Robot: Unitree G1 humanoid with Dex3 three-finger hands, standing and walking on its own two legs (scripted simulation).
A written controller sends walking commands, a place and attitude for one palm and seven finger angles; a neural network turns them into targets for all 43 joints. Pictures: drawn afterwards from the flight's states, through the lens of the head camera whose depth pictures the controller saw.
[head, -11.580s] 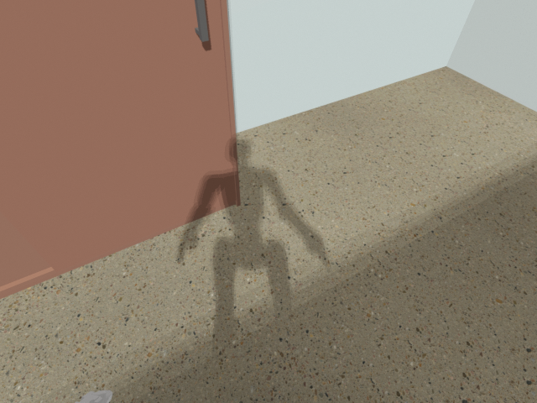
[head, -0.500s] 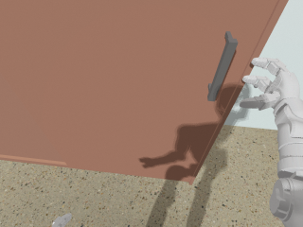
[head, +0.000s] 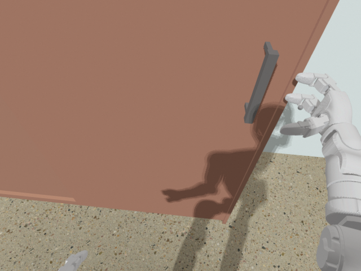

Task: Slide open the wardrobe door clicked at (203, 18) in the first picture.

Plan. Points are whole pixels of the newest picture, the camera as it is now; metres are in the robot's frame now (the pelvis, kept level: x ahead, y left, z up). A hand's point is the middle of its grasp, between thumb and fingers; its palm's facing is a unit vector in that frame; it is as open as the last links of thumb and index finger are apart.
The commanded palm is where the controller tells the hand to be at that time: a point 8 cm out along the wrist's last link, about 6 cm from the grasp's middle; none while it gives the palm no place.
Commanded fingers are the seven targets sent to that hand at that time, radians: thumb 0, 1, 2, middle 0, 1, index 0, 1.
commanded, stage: move the hooked fingers beside the handle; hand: right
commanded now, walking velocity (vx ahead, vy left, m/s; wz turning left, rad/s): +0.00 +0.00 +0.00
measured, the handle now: (257, 85) +0.50 -0.12 +0.18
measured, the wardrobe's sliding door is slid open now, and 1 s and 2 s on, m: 0.00 0.00 0.00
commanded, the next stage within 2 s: feel for the door with the fingertips in 0.28 s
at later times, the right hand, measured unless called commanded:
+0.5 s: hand (293, 105) +0.42 -0.18 +0.19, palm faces +0.01 +1.00 +0.01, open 14.0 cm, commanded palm +0.40 -0.23 +0.18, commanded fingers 0.00 0.50 -0.30 0.30 1.20 0.30 1.20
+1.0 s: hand (281, 101) +0.44 -0.17 +0.19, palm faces +0.03 +1.00 +0.02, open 14.0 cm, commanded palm +0.42 -0.22 +0.18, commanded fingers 0.00 0.50 -0.30 0.30 1.20 0.30 1.20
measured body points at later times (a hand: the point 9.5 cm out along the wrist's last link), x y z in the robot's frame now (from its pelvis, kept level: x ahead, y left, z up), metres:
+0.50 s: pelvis -0.01 +0.00 +0.00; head -0.01 +0.01 +0.45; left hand +0.07 +0.27 -0.11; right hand +0.42 -0.24 +0.19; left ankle -0.05 +0.11 -0.73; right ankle +0.04 -0.12 -0.73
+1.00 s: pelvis +0.00 +0.00 +0.00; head +0.01 +0.01 +0.45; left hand +0.08 +0.27 -0.11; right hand +0.44 -0.22 +0.19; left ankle -0.05 +0.11 -0.73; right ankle +0.04 -0.12 -0.73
